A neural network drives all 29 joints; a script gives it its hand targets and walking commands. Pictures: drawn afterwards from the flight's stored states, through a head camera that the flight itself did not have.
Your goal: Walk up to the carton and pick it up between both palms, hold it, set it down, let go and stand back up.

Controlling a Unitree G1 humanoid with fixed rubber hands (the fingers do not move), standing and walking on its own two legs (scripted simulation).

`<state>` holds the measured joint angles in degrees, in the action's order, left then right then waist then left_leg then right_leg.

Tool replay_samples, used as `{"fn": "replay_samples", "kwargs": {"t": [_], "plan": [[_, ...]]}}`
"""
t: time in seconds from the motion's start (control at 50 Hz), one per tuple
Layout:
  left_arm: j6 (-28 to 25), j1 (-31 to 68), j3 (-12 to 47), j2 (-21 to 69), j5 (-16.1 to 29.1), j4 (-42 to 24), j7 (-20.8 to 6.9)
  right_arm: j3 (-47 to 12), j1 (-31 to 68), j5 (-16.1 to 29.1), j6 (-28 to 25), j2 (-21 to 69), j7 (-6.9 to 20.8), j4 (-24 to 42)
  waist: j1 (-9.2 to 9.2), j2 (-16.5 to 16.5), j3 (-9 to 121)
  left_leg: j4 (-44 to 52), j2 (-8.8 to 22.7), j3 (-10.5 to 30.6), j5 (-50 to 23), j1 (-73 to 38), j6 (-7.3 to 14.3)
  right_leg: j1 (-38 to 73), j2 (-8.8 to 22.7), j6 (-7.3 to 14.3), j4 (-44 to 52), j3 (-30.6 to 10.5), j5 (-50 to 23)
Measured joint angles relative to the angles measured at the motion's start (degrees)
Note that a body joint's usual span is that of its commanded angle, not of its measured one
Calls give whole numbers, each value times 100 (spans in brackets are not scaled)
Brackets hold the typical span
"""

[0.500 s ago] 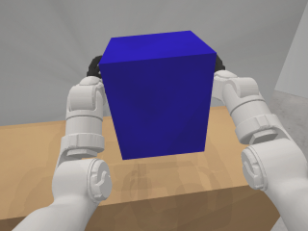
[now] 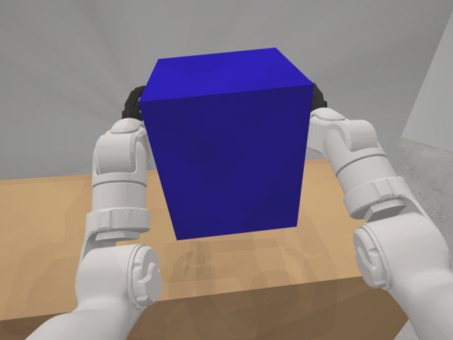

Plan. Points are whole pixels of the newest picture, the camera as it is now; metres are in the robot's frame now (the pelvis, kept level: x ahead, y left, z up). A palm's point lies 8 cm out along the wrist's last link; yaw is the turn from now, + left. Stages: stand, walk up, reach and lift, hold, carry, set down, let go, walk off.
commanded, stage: hold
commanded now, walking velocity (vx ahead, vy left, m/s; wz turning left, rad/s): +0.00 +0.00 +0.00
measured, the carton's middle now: (227, 142) +0.38 +0.00 +0.25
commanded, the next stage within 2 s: none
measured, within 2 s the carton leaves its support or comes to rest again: neither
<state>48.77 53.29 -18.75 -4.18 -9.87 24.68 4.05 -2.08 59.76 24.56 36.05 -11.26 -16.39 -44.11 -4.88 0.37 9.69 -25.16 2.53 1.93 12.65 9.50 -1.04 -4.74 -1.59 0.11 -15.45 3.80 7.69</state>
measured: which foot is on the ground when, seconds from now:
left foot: down 0.00-1.00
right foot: down 0.00-1.00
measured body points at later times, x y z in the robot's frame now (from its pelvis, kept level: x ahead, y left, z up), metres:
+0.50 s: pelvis -0.01 +0.00 +0.00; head -0.10 +0.02 +0.44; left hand +0.39 +0.15 +0.29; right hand +0.38 -0.16 +0.30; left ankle +0.01 +0.12 -0.75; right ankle +0.01 -0.12 -0.75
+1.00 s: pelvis +0.00 +0.00 +0.00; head -0.09 +0.02 +0.44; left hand +0.39 +0.14 +0.30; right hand +0.38 -0.16 +0.30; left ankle +0.01 +0.12 -0.75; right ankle +0.01 -0.12 -0.75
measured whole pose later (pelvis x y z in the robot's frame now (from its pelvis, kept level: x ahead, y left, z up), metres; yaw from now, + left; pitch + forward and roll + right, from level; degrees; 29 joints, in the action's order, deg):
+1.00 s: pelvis +0.00 +0.00 +0.00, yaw -1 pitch -2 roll -2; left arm 47.6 57.9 -19.9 -4.0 -11.0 30.2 4.6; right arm -1.0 63.5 23.9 35.6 -12.3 -14.9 -49.2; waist -4.5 -0.9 10.9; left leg -24.2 2.2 1.2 11.9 10.3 -0.7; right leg -6.6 -1.2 0.0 -16.3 2.9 7.6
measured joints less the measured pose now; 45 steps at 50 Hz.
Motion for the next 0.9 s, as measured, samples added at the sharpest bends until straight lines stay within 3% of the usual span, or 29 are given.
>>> {"fn": "replay_samples", "kwargs": {"t": [0.38,0.56,0.72,0.9], "plan": [[-116,368,-145,30,-54,417,101,194,305,-164,-81,-32,151,-418,71,-84,97,57,-43,-92,-78,84,42,-185,50,-21,-97,-92,-26],[-173,381,-237,-5,-144,716,-58,-10,329,-197,-17,-30,139,-592,119,-72,27,113,-21,-77,-80,-76,24,-26,26,-2,-47,-81,-20],[-177,168,-41,-39,47,418,27,16,139,-113,-56,-3,71,-304,47,-57,108,12,3,15,-49,85,-14,-112,-6,22,-50,2,-14],[-88,297,22,-33,-35,434,56,208,267,-77,-62,-23,107,-445,-4,-83,149,29,-29,-6,-65,147,6,-216,29,5,-114,-18,10]]}}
